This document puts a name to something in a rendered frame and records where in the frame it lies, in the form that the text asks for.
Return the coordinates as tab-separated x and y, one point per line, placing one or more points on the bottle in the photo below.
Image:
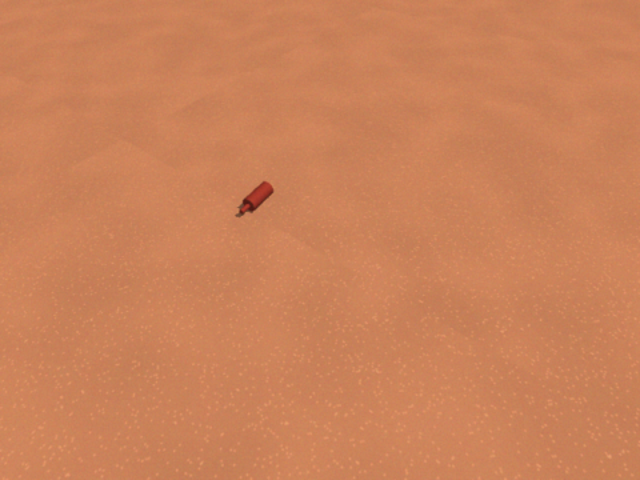
257	197

